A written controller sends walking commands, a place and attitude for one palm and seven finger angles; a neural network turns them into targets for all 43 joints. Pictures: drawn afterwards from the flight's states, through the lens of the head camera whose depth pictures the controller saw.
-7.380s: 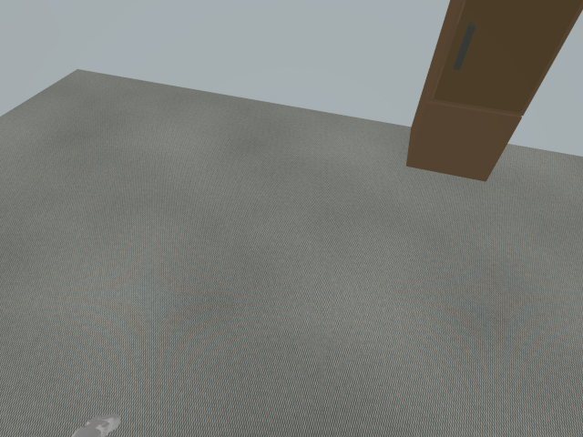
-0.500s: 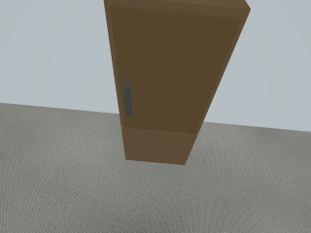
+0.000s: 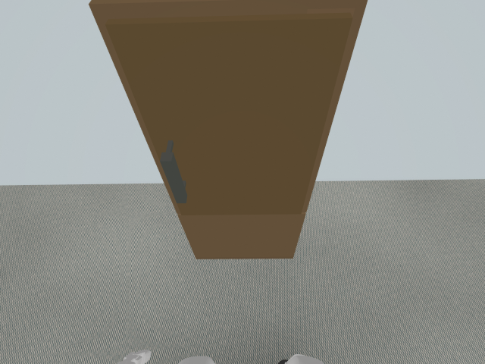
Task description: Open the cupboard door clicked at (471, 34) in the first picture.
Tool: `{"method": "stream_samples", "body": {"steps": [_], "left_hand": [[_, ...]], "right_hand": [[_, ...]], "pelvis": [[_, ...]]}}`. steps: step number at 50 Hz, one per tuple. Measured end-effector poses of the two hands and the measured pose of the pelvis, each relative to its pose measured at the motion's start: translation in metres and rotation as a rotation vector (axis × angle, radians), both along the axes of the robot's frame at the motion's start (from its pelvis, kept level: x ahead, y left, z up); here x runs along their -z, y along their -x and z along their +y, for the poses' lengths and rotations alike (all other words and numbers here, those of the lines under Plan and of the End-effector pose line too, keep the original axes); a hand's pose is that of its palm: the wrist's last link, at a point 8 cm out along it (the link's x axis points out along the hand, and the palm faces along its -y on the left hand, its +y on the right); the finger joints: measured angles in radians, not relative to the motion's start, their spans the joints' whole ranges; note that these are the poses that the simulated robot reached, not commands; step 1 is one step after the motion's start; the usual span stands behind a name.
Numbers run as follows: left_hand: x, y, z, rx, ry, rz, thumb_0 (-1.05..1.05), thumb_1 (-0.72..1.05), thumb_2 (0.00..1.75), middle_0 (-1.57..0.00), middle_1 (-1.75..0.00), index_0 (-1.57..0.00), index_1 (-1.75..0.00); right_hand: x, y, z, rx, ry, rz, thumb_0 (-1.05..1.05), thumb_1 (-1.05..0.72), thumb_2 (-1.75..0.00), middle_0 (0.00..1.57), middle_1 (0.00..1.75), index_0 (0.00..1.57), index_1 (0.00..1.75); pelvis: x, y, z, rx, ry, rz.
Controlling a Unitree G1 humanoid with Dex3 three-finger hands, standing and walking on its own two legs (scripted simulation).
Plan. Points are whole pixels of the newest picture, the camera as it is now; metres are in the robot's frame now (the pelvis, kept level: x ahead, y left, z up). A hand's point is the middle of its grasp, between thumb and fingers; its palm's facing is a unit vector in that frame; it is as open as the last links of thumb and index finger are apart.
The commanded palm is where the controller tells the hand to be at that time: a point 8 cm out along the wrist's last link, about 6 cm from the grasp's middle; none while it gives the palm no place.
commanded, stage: come to a stop and stand still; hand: left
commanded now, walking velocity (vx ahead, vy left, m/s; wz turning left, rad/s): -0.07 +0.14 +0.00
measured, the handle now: (176, 173) +0.53 +0.18 -0.09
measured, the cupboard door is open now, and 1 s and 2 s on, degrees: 0 0 0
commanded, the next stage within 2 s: look again from close up in 0.98 s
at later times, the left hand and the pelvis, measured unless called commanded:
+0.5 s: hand out of the picture -0.05 +0.23 -0.17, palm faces +0.04 -0.98 -0.19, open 7.4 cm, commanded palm none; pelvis -0.04 +0.05 +0.02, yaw -1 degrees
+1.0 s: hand out of the picture -0.03 +0.16 -0.18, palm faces +0.07 -0.98 -0.16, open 7.3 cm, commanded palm none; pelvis -0.04 +0.00 +0.00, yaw +0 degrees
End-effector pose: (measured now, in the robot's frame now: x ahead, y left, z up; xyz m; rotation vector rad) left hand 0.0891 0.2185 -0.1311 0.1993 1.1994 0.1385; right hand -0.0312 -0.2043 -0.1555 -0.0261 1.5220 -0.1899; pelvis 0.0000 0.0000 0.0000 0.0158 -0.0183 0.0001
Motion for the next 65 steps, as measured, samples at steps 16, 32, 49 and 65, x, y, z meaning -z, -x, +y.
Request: {"method": "stream_samples", "body": {"steps": [16, 32, 49, 65], "left_hand": [[0.011, 0.086, 0.07, -0.084, 0.028, 0.07, 0.0, 0.91, 0.9, -0.2, -0.3, -0.2, -0.3], [0.001, 0.137, 0.032, -0.05, 0.02, 0.24, 0.01, 0.91, 0.9, -0.2, -0.29, -0.19, -0.3], [0.019, 0.131, -0.005, -0.083, 0.064, 0.085, 0.01, 0.93, 0.9, -0.2, -0.3, -0.2, -0.3], [0.01, 0.181, 0.03, -0.076, 0.063, 0.133, 0.0, 0.91, 0.9, -0.2, -0.3, -0.2, -0.3]], "right_hand": [[-0.031, -0.026, 0.021, -0.111, 0.115, -0.246, 0.0, -0.91, -0.9, 0.2, 0.3, 0.2, 0.3], [-0.015, 0.034, 0.009, -0.044, 0.049, -0.075, 0.01, -0.92, -0.9, 0.2, 0.3, 0.2, 0.3], [-0.027, -0.033, -0.025, -0.112, 0.123, -0.286, 0.01, -0.92, -0.9, 0.2, 0.3, 0.2, 0.3], [-0.033, 0.008, 0.006, -0.13, 0.109, -0.258, 0.0, -0.93, -0.9, 0.2, 0.3, 0.2, 0.3]], "pelvis": [[-0.006, 0.039, 0.046, 0.007, 0.024, -0.019], [-0.008, 0.041, 0.022, 0.02, -0.005, 0.016], [-0.001, 0.04, -0.001, -0.007, 0.03, -0.03], [-0.009, 0.072, 0.031, 0.002, 0.035, -0.037]]}}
